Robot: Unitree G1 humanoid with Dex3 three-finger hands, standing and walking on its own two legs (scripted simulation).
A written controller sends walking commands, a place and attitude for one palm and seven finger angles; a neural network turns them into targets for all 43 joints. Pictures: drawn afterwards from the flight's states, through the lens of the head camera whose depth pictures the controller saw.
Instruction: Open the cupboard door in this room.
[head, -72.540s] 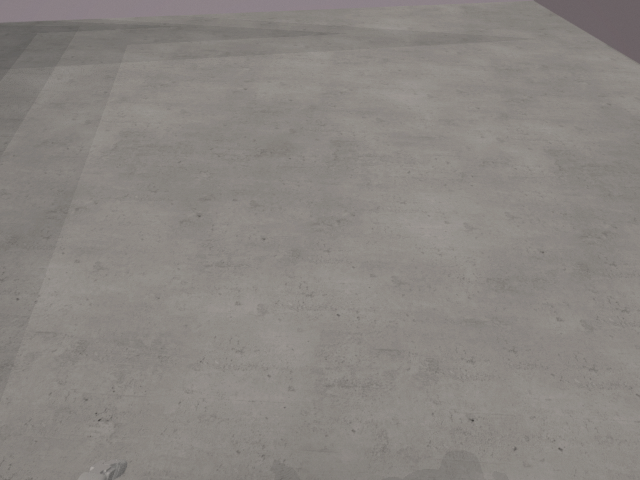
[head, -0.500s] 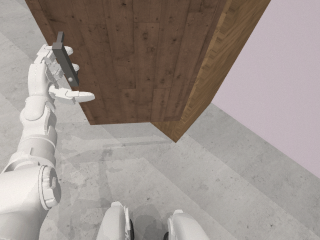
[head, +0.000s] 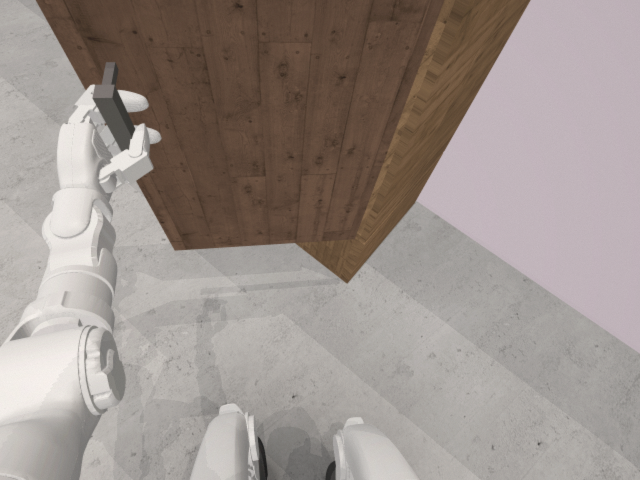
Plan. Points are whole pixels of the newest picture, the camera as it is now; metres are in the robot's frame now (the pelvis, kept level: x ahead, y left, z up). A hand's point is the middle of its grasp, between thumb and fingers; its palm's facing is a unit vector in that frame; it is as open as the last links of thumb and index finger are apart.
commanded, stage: pull the door open along its arc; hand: left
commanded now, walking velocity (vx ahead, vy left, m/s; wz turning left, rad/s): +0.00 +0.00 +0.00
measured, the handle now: (127, 121) +0.55 +0.21 +0.06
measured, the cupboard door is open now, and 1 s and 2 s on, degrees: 46 80 84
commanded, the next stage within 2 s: open thumb and fingers to let go in 1.14 s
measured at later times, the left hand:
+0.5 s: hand (150, 205) +0.43 +0.17 +0.06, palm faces +0.03 -1.00 +0.00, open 5.8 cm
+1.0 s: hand (230, 304) +0.31 +0.08 +0.07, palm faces +0.37 -0.93 +0.03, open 5.9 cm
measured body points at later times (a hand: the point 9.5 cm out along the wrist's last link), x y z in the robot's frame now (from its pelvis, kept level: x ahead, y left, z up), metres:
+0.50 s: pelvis +0.01 +0.00 +0.02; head +0.11 +0.01 +0.46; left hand +0.42 +0.22 +0.06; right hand +0.07 -0.26 -0.10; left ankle +0.06 +0.10 -0.64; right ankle -0.02 -0.11 -0.64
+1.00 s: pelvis +0.01 -0.03 +0.02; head +0.07 -0.04 +0.47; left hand +0.28 +0.13 +0.07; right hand +0.20 -0.23 -0.08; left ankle +0.06 +0.10 -0.64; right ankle -0.02 -0.11 -0.64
